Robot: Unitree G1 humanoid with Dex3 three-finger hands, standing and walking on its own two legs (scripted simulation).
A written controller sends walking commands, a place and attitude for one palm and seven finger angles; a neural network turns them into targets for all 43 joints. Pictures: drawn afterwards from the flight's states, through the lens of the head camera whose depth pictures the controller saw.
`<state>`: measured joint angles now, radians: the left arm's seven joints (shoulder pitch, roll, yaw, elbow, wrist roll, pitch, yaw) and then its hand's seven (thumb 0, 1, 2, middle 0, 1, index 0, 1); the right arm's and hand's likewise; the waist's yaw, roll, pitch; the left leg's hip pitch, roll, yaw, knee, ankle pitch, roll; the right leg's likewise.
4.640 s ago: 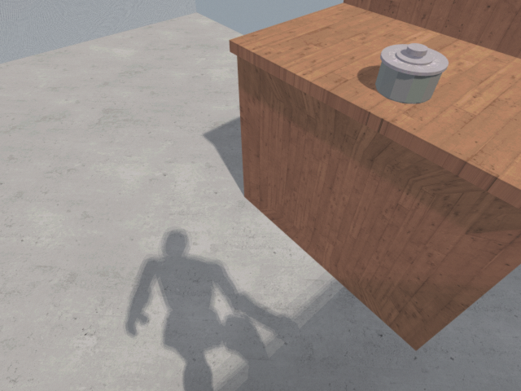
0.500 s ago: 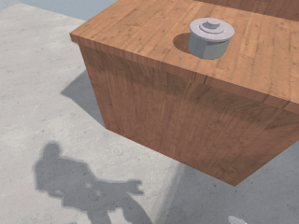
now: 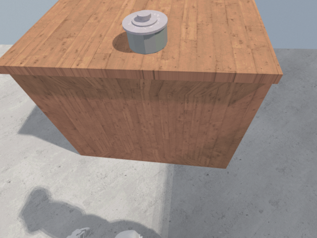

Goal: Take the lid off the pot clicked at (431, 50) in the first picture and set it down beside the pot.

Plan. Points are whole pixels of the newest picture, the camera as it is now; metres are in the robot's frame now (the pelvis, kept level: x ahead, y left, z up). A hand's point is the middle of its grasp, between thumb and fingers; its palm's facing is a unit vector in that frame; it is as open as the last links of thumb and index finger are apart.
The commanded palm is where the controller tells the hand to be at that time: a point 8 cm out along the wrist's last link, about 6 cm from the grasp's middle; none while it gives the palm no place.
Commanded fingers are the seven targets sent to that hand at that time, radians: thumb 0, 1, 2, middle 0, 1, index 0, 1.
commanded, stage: turn to face it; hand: left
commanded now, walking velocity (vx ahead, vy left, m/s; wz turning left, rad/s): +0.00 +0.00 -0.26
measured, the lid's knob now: (144, 15) +0.77 +0.07 +0.16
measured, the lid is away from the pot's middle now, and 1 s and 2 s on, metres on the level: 0.00 0.00 0.00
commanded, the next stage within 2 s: take the last steps up to it in 0.06 s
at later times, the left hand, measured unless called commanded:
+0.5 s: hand out of the picture +0.14 +0.20 -0.16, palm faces -0.10 -0.98 -0.16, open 7.3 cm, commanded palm none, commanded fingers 0.00 0.90 0.90 -0.20 -0.30 -0.20 -0.30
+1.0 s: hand (128, 195) +0.26 +0.12 -0.16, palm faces -0.06 -0.98 -0.20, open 7.2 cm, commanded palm none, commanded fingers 0.00 0.90 0.90 -0.20 -0.30 -0.20 -0.30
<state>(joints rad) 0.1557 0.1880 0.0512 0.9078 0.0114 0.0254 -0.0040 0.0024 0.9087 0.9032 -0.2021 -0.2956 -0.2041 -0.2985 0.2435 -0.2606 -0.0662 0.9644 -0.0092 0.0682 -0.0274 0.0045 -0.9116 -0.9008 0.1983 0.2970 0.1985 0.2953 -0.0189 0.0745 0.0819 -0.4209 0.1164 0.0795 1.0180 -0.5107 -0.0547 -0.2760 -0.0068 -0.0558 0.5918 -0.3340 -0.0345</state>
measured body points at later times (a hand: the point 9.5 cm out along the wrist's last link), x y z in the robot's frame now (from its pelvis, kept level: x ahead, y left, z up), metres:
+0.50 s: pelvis +0.07 +0.01 +0.02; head +0.09 +0.03 +0.46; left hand +0.15 +0.25 -0.14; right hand +0.01 -0.22 -0.13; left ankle +0.02 +0.13 -0.73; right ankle +0.04 -0.12 -0.66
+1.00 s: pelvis +0.22 -0.05 +0.01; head +0.23 -0.06 +0.46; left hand +0.26 +0.18 -0.14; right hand +0.25 -0.29 -0.14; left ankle +0.29 +0.07 -0.69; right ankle +0.18 -0.15 -0.73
